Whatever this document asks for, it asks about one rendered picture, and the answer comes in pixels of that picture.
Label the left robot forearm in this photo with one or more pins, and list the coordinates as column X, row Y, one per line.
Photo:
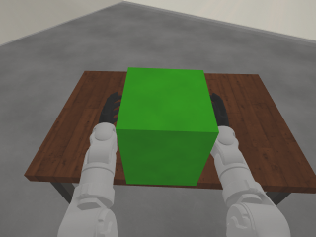
column 95, row 188

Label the robot right upper arm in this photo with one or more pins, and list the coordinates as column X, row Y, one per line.
column 255, row 220

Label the carton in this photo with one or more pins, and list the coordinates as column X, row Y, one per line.
column 166, row 126

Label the robot left hand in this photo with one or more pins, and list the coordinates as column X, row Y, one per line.
column 108, row 112

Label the robot left upper arm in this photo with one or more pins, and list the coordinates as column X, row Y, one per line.
column 95, row 222

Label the robot right hand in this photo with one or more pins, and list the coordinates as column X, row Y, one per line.
column 219, row 109

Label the table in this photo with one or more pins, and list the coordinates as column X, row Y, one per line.
column 270, row 150

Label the right robot forearm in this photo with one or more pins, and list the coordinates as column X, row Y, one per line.
column 233, row 172

